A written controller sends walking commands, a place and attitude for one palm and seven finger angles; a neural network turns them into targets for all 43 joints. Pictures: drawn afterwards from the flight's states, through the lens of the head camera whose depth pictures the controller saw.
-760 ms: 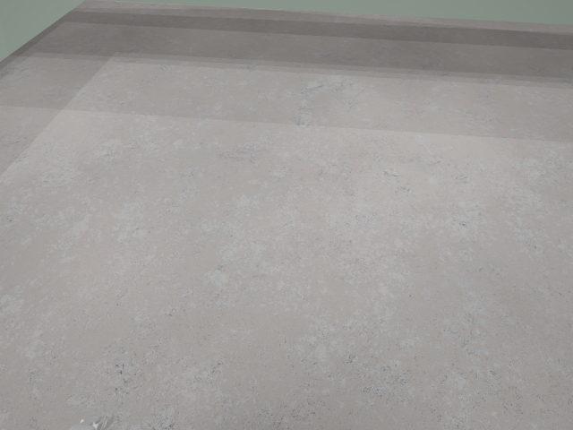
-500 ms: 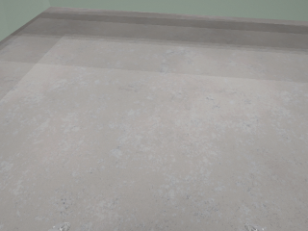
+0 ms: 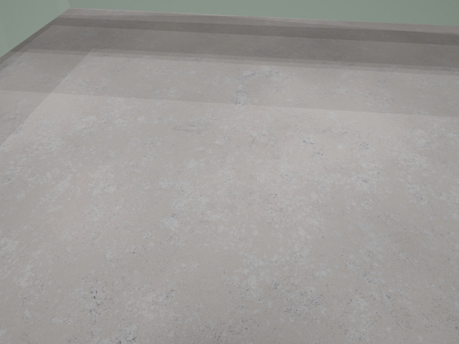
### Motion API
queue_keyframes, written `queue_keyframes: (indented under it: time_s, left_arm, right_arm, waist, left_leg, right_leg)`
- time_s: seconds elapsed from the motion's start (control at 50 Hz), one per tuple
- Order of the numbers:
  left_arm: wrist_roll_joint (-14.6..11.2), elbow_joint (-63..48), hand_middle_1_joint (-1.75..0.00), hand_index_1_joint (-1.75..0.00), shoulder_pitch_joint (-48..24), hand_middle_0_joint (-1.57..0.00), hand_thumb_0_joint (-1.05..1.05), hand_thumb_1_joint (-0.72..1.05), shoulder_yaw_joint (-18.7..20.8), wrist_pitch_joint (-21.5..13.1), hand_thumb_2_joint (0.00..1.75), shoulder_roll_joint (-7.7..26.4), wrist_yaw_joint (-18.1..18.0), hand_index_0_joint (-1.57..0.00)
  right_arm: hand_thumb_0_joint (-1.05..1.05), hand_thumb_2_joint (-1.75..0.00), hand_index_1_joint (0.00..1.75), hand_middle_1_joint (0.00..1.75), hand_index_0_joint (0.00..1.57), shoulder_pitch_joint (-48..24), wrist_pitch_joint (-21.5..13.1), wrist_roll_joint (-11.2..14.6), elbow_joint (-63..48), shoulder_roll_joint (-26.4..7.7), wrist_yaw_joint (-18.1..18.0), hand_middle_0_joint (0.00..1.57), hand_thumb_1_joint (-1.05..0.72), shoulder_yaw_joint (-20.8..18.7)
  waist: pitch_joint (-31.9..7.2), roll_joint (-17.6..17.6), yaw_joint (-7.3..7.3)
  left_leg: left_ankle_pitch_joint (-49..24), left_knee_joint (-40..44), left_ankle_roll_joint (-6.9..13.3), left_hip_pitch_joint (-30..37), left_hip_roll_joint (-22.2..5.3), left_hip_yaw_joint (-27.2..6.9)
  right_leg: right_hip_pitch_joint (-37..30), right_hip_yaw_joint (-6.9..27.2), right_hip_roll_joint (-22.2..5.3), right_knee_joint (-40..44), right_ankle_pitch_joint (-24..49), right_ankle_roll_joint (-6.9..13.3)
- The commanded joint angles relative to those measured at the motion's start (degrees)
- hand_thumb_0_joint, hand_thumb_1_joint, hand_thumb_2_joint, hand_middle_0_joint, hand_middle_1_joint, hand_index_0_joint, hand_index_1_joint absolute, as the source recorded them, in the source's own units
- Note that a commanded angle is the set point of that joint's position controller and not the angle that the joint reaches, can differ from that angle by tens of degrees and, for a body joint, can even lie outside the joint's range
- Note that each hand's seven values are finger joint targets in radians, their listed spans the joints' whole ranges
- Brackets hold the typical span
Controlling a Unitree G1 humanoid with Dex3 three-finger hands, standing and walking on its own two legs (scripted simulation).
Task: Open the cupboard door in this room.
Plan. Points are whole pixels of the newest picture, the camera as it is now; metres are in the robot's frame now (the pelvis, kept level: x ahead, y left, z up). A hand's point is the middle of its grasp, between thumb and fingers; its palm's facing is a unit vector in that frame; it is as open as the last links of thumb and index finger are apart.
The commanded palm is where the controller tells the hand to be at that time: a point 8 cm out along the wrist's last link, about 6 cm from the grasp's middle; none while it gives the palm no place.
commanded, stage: stand and wait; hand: left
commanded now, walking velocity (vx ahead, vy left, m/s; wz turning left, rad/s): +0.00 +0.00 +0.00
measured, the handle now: out of the picture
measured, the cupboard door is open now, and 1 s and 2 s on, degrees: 0 0 0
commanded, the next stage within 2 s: turn or walk to find it in 0.14 s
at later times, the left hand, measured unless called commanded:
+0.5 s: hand out of the picture +0.04 +0.22 -0.18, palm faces +0.06 -0.97 -0.25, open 7.4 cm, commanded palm none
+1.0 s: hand out of the picture -0.07 +0.19 -0.17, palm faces +0.32 -0.91 -0.26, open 7.4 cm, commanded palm none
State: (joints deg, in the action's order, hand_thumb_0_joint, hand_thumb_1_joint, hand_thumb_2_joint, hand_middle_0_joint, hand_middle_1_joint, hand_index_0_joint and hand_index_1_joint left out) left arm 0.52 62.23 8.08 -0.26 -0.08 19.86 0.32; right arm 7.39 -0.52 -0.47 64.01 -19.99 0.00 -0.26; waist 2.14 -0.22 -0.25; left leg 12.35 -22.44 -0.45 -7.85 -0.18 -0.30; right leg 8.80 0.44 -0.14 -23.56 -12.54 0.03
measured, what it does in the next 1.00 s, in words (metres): steps on the spot, turning left: right foot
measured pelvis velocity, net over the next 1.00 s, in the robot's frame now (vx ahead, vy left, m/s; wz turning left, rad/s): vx -0.06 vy -0.02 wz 0.33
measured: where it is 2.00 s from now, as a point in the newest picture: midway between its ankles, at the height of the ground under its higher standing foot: outside the picture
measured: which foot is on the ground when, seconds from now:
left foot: down 0.00-0.78, up 0.80-1.00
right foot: down 0.00-0.50, up 0.52-0.76, down 0.78-1.00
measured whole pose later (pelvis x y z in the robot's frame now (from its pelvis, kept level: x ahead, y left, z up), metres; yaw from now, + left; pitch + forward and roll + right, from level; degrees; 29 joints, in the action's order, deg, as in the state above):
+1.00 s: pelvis -0.06 -0.02 -0.01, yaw +19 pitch -1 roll +1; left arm 1.7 53.4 15.0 1.5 0.7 11.6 -1.5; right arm 11.6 4.3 -0.7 55.7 -15.1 0.8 -5.3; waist 3.2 -0.2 -0.9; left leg 23.7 -58.8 -2.9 -26.6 -0.4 0.2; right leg 11.2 -6.6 -4.6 -30.9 -18.4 0.0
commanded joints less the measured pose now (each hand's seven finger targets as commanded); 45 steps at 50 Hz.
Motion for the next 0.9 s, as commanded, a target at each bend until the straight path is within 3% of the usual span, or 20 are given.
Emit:
queue_keyframes:
  time_s: [0.0,0.16,0.26,0.36,0.4,0.44,0.48,0.5,0.52,0.58,0.64,0.66,0.7,0.72,0.74,0.76,0.78,0.82,0.84,0.88]
  left_arm:
    - [0.0,-4.0,-0.3,-0.3,-3.4,-0.2,0.0,0.9,2.2,-1.4,0.9,11.9,-0.9,-0.2]
    - [0.1,-4.2,-0.3,-0.3,-3.4,-0.2,0.0,0.9,2.4,-1.3,0.9,12.1,-0.9,-0.2]
    - [0.1,-4.9,-0.3,-0.3,0.2,-0.2,0.0,0.9,1.9,0.4,0.9,6.4,-1.6,-0.2]
    - [0.3,-7.8,-0.3,-0.3,1.7,-0.2,0.0,0.9,2.7,1.2,0.9,7.1,-2.1,-0.2]
    - [0.5,-9.5,-0.3,-0.3,0.9,-0.2,0.0,0.9,3.0,1.4,0.9,6.9,-2.3,-0.2]
    - [0.4,-11.0,-0.3,-0.3,0.2,-0.2,0.0,0.9,3.1,1.7,0.9,5.4,-2.4,-0.2]
    - [0.2,-12.2,-0.3,-0.3,0.1,-0.2,0.0,0.9,3.0,1.9,0.9,2.1,-2.3,-0.2]
    - [0.2,-12.8,-0.3,-0.3,0.3,-0.2,0.0,0.9,3.0,1.8,0.9,1.7,-2.5,-0.2]
    - [0.3,-13.0,-0.3,-0.3,0.5,-0.2,0.0,0.9,3.2,1.7,0.9,1.8,-2.5,-0.2]
    - [-0.1,-12.6,-0.3,-0.3,2.3,-0.2,0.0,0.9,3.3,1.4,0.9,-0.7,-2.3,-0.2]
    - [-0.5,-12.9,-0.3,-0.3,3.4,-0.2,0.0,0.9,3.3,1.2,0.9,-2.3,-2.2,-0.2]
    - [-0.5,-12.9,-0.3,-0.3,4.4,-0.2,0.0,0.9,3.3,1.1,0.9,-2.4,-2.2,-0.2]
    - [-0.5,-12.1,-0.3,-0.3,8.4,-0.2,0.0,0.9,3.7,0.8,0.9,-2.2,-2.4,-0.2]
    - [-0.2,-11.8,-0.3,-0.3,10.3,-0.2,0.0,0.9,4.2,0.5,0.9,0.0,-2.5,-0.2]
    - [0.8,-11.8,-0.3,-0.3,11.1,-0.2,0.0,0.9,5.3,0.2,0.9,4.4,-3.0,-0.2]
    - [0.9,-13.2,-0.3,-0.3,9.3,-0.2,0.0,0.9,5.3,0.3,0.9,7.1,-2.9,-0.2]
    - [0.7,-13.7,-0.3,-0.3,8.0,-0.2,0.0,0.9,5.3,-0.1,0.9,5.2,-3.1,-0.2]
    - [0.8,-14.2,-0.3,-0.3,3.0,-0.2,0.0,0.9,4.6,-0.3,0.9,2.6,-3.1,-0.2]
    - [0.9,-14.4,-0.3,-0.3,2.4,-0.2,0.0,0.9,4.2,-0.5,0.9,1.8,-2.9,-0.2]
    - [1.0,-13.8,-0.3,-0.3,4.3,-0.2,0.0,0.9,4.2,-0.6,0.9,2.0,-2.9,-0.2]
  right_arm:
    - [0.0,-0.9,0.3,0.3,0.2,-3.6,-1.4,-0.1,-4.1,-11.6,-0.7,0.2,-0.9,-1.9]
    - [0.0,-0.9,0.3,0.3,0.2,-3.3,-1.2,-0.2,-4.1,-11.5,-0.5,0.2,-0.9,-2.0]
    - [0.0,-0.9,0.3,0.3,0.2,-0.1,0.4,-0.4,-5.2,-4.8,-0.2,0.2,-0.9,-1.0]
    - [0.0,-0.9,0.3,0.3,0.2,3.1,1.7,-0.4,-7.4,-3.1,-0.1,0.2,-0.9,-1.9]
    - [0.0,-0.9,0.3,0.3,0.2,5.0,1.9,-0.3,-8.1,-2.8,0.0,0.2,-0.9,-2.4]
    - [0.0,-0.9,0.3,0.3,0.2,5.7,1.9,-0.5,-9.0,-3.2,0.1,0.2,-0.9,-2.8]
    - [0.0,-0.9,0.3,0.3,0.2,6.4,1.5,-0.9,-10.1,-6.2,-0.1,0.2,-0.9,-3.6]
    - [0.0,-0.9,0.3,0.3,0.2,7.4,1.2,-0.8,-10.5,-6.5,-0.5,0.2,-0.9,-4.1]
    - [0.0,-0.9,0.3,0.3,0.2,7.7,1.1,-0.6,-10.8,-6.4,-0.8,0.2,-0.9,-4.3]
    - [0.0,-0.9,0.3,0.3,0.2,6.6,1.4,-0.9,-11.5,-5.0,-1.3,0.2,-0.9,-4.6]
    - [0.0,-0.9,0.3,0.3,0.2,7.5,1.7,-1.0,-11.8,-4.6,-1.4,0.2,-0.9,-5.3]
    - [0.0,-0.9,0.3,0.3,0.2,7.8,1.9,-0.9,-11.9,-4.3,-1.2,0.2,-0.9,-5.4]
    - [0.0,-0.9,0.3,0.3,0.2,6.3,2.2,-0.5,-12.6,-3.8,-0.9,0.2,-0.9,-5.7]
    - [0.0,-0.9,0.3,0.3,0.2,5.8,2.3,-0.1,-13.3,-2.2,-0.6,0.2,-0.9,-5.5]
    - [0.0,-0.9,0.3,0.3,0.2,5.8,2.4,0.1,-14.6,1.4,-0.3,0.2,-0.9,-5.2]
    - [0.0,-0.9,0.3,0.3,0.2,3.8,2.4,-0.5,-15.9,1.8,-0.3,0.2,-0.9,-5.5]
    - [0.0,-0.9,0.3,0.3,0.2,2.6,3.1,-0.9,-15.4,0.1,0.1,0.2,-0.9,-6.0]
    - [0.0,-0.9,0.3,0.3,0.2,4.9,3.6,-0.7,-13.2,1.2,0.7,0.2,-0.9,-6.0]
    - [0.0,-0.9,0.3,0.3,0.2,5.8,3.5,-0.7,-12.4,1.9,0.9,0.2,-0.9,-5.7]
    - [0.0,-0.9,0.3,0.3,0.2,4.8,3.7,-0.4,-12.4,2.4,0.9,0.2,-0.9,-5.3]
  waist:
    - [-3.2,-0.9,0.32]
    - [-1.9,-0.2,0.36]
    - [-2.6,-1.5,0.61]
    - [-3.4,-6.3,0.17]
    - [-4.2,-5.8,-0.59]
    - [-2.9,-0.1,-1.05]
    - [-1.1,11.6,-1.26]
    - [-2.1,13.2,-1.51]
    - [-2.9,12.0,-1.09]
    - [-5.9,9.7,-0.58]
    - [-7.2,8.7,-0.78]
    - [-7.7,8.3,-0.82]
    - [-8.0,7.7,1.05]
    - [-7.7,4.3,1.84]
    - [-5.4,-8.8,2.12]
    - [-2.4,-14.2,2.83]
    - [-1.2,-11.0,2.12]
    - [1.7,-8.5,-1.18]
    - [2.0,-8.2,-1.71]
    - [1.4,-9.0,-0.81]
  left_leg:
    - [-5.4,4.3,2.2,-0.2,-6.3,-5.2]
    - [-4.2,4.0,2.2,-1.9,-5.9,-5.8]
    - [-5.8,-0.9,1.3,-6.5,-4.8,-5.4]
    - [-4.0,-10.7,0.6,-8.9,-2.3,-3.2]
    - [-4.1,-11.7,0.8,-8.2,-2.5,-3.6]
    - [-7.3,-7.6,2.4,-8.6,-4.7,-9.0]
    - [-8.2,3.9,8.1,-10.8,-12.5,-25.4]
    - [-13.3,6.4,11.5,-8.2,-14.7,-30.0]
    - [-16.5,5.2,13.1,-6.2,-15.3,-30.3]
    - [-20.1,1.6,12.4,-2.2,-11.9,-25.0]
    - [-22.2,-0.2,11.6,-2.1,-10.6,-24.8]
    - [-21.9,-0.4,10.8,-2.2,-9.4,-24.6]
    - [-15.5,-3.0,7.7,-7.5,-6.5,-22.6]
    - [-7.8,-5.8,4.9,-14.5,-3.8,-20.1]
    - [6.9,-17.3,0.9,-26.2,2.5,-11.0]
    - [17.9,-29.8,-1.1,-28.8,5.2,-4.3]
    - [16.6,-37.4,-0.7,-25.8,2.0,-6.5]
    - [11.9,-44.9,-1.1,-24.8,0.1,-4.4]
    - [9.7,-45.8,-1.8,-24.6,-0.2,-2.8]
    - [9.7,-43.4,-2.5,-23.4,-0.6,-0.7]
  right_leg:
    - [0.1,6.4,-6.9,5.2,4.9,1.9]
    - [1.1,6.1,-7.0,5.4,1.6,1.7]
    - [1.0,5.2,-8.8,2.5,1.9,0.8]
    - [3.9,6.9,-14.3,2.1,3.3,4.0]
    - [5.4,5.4,-15.0,-0.5,4.5,4.6]
    - [8.6,0.4,-10.6,-6.3,-0.1,1.9]
    - [11.5,-4.8,-1.5,-19.7,-10.6,-1.9]
    - [14.4,-1.9,-0.9,-27.5,-17.6,-1.7]
    - [16.4,0.2,-1.6,-31.7,-19.3,-1.5]
    - [16.6,0.7,-1.3,-30.2,-17.3,-2.0]
    - [11.9,-0.1,0.0,-20.6,-15.9,-2.3]
    - [9.8,-0.7,0.9,-16.5,-14.2,-2.3]
    - [1.1,-1.6,0.9,-4.0,-5.1,-2.4]
    - [-6.1,0.5,-2.3,2.0,-1.3,-1.6]
    - [-10.7,14.4,-15.9,7.8,-5.9,2.9]
    - [-3.3,22.0,-26.3,9.9,-0.3,8.4]
    - [3.9,19.5,-24.6,9.9,-0.4,9.1]
    - [7.2,12.0,-19.7,7.8,4.0,8.5]
    - [5.8,7.4,-17.5,5.9,9.2,8.0]
    - [4.2,3.9,-17.2,4.7,12.9,8.2]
